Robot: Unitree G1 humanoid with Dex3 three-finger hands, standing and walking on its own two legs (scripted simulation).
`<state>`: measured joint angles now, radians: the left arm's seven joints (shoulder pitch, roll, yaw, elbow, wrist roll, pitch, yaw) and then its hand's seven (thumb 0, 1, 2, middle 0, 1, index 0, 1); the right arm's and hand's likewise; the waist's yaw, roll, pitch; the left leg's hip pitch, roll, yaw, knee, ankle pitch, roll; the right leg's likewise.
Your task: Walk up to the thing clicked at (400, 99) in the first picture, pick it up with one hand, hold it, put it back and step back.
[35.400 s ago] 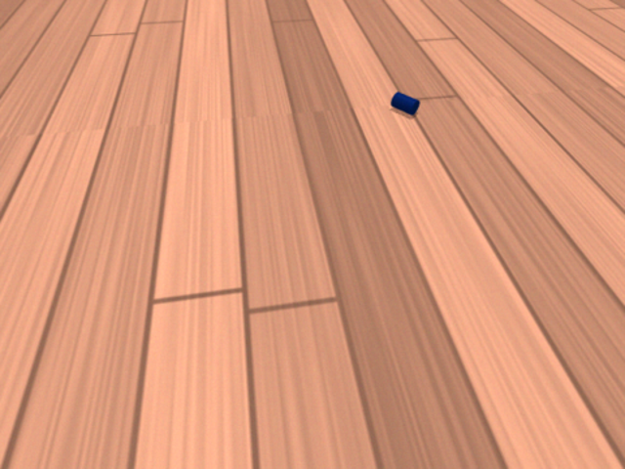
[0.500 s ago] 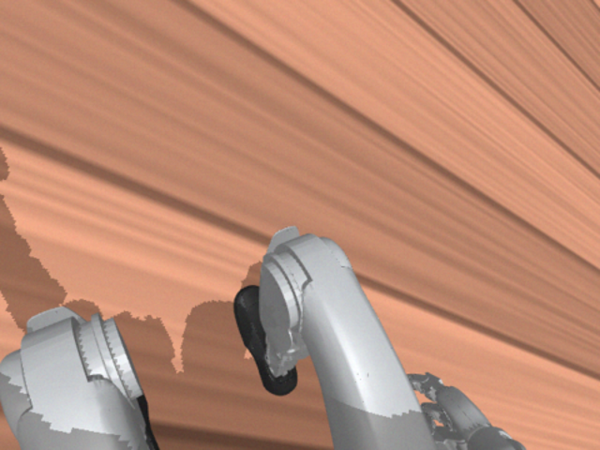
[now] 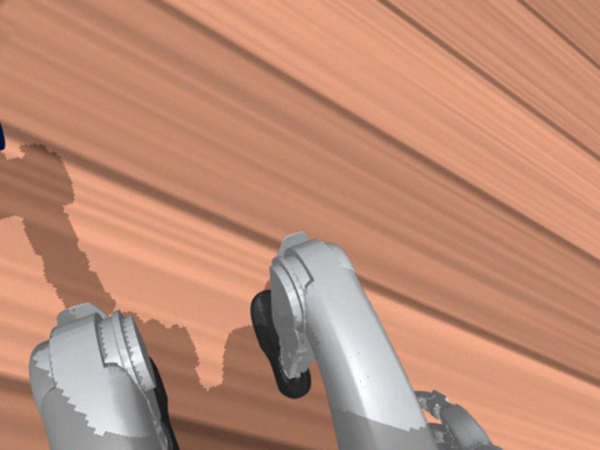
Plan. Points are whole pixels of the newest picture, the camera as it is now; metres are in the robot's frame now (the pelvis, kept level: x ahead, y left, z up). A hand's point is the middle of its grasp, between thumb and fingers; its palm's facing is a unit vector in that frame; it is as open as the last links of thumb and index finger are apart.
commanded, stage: lift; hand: left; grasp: from above
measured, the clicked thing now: out of the picture +0.54 +0.30 -0.18
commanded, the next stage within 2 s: hold in 1.56 s
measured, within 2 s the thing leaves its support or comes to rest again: neither
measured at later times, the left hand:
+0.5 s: hand out of the picture +0.45 +0.31 -0.01, palm faces -0.47 -0.09 -0.88, open 11.2 cm
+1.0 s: hand out of the picture +0.36 +0.27 +0.18, palm faces -0.48 -0.12 -0.87, open 11.2 cm
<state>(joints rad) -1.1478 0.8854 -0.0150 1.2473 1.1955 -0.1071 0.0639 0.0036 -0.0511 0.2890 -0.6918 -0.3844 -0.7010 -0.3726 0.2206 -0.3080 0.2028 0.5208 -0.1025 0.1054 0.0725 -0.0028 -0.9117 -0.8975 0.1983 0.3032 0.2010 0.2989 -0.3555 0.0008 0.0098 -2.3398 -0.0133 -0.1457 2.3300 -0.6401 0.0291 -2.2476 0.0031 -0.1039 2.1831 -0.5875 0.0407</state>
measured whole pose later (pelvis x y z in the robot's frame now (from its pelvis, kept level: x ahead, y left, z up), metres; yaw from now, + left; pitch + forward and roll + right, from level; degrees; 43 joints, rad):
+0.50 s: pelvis +0.00 +0.01 +0.09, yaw +5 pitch +36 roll -8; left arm -0.82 0.71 -0.06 0.92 1.05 -0.15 -0.03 0.00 -0.09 0.43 -0.63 -0.51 -0.63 -0.50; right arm 0.17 -0.29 0.05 0.57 -0.02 0.16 0.01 0.00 -0.90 -0.89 0.20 0.30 0.20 0.30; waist -0.20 0.04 -0.15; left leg -2.04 -0.01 -0.07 2.04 -0.63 0.04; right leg -1.98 -0.02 -0.04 1.94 -0.59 0.04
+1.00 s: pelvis +0.03 -0.01 +0.26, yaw +8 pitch +23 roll -2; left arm -0.43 0.50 -0.12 0.81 1.00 -0.10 0.04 0.00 -0.11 0.48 -0.61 -0.55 -0.61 -0.54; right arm 0.23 -0.23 0.00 0.69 0.04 0.07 -0.07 0.00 -0.90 -0.89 0.20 0.30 0.20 0.30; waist -0.12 0.05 -0.18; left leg -1.29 0.02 -0.03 1.44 -0.55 0.01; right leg -1.28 0.01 -0.01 1.39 -0.51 0.02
